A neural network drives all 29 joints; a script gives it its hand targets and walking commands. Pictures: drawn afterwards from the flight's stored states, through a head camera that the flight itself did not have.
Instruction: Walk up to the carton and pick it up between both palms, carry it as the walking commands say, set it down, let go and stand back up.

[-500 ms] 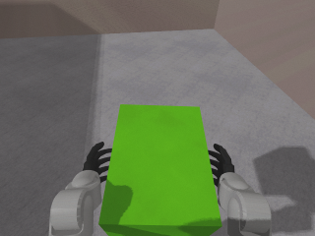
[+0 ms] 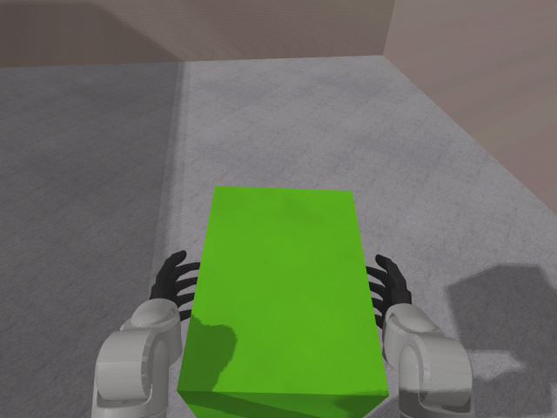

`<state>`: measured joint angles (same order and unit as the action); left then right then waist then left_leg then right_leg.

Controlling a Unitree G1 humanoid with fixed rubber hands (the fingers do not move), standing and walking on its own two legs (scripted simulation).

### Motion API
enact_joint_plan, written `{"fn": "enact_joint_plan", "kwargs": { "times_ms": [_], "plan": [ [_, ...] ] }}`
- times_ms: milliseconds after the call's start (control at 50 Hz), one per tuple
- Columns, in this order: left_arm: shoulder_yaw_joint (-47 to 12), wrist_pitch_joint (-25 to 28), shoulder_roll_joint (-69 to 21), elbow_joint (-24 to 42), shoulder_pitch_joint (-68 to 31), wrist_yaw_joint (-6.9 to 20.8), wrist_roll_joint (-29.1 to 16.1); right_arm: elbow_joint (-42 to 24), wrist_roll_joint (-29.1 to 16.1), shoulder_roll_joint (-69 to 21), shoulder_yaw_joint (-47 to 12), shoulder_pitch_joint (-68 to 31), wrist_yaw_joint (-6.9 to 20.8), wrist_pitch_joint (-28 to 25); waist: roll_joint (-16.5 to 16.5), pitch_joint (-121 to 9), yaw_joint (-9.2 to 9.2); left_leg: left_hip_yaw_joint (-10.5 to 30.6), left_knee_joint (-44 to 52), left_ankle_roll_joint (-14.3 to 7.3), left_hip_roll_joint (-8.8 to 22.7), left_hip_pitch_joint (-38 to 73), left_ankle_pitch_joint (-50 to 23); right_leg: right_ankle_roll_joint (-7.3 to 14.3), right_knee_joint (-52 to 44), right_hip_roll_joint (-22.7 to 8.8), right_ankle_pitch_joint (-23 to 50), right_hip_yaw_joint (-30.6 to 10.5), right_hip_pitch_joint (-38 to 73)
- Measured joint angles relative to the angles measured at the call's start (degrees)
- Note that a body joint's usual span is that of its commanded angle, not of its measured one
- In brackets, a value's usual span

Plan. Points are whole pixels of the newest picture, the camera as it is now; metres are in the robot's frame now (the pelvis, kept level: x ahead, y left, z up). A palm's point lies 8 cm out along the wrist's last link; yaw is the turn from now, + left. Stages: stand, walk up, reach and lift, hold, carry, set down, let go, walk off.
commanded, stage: carry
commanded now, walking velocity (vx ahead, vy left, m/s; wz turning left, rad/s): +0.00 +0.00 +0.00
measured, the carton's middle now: (279, 312) +0.28 +0.00 +0.03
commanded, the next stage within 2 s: none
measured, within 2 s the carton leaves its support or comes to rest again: neither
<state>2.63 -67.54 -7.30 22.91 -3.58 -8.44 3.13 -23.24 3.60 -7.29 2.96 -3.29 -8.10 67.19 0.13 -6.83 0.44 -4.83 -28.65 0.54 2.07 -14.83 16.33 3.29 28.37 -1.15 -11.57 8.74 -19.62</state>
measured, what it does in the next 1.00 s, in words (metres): stands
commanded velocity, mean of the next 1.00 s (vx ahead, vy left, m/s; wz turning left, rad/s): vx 0.00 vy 0.00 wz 0.00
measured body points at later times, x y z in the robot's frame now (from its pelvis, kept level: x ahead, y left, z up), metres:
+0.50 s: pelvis +0.01 +0.00 +0.00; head +0.00 +0.00 +0.45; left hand +0.28 +0.15 +0.07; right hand +0.28 -0.15 +0.07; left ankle -0.02 +0.12 -0.74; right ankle +0.04 -0.08 -0.74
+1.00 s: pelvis +0.02 +0.01 +0.00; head +0.00 +0.00 +0.45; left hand +0.29 +0.15 +0.07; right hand +0.29 -0.14 +0.07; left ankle -0.02 +0.12 -0.74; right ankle +0.04 -0.08 -0.74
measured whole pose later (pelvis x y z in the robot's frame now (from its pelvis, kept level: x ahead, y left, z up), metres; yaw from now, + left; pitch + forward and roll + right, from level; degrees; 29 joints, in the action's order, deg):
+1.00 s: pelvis +0.02 +0.01 +0.00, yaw +0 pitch +3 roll +0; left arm 3.9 -58.7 -7.4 13.3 -5.6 -8.0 3.5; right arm -13.8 4.3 -7.3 4.5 -5.1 -7.2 58.3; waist 0.4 -6.5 0.4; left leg -4.7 -30.1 0.3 2.2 -14.7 18.4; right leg 2.6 29.6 -1.6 -13.6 9.3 -19.3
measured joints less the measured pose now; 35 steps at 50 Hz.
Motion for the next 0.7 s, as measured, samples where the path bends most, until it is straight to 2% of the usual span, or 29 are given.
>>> {"fn": "enact_joint_plan", "kwargs": {
  "times_ms": [220, 700],
  "plan": [
    [0.8, 3.6, 0.0, -4.7, -1.6, 0.1, 0.3, 5.0, 0.3, 0.0, 1.0, -1.7, 0.5, -3.8, -0.2, 0.6, -0.14, 0.0, -0.2, -0.2, -0.1, 0.1, 0.4, -0.3, 0.2, -0.2, -0.4, 0.0, 0.1],
    [0.9, 7.1, 0.0, -7.1, -1.4, 0.3, 0.2, 7.1, 0.4, 0.0, 1.2, -1.3, 0.7, -7.2, 0.1, 0.5, -0.09, 0.1, -1.1, -0.3, 0.0, 0.2, 1.7, -0.6, 1.0, -0.4, -1.6, 0.4, 0.3]
  ]
}}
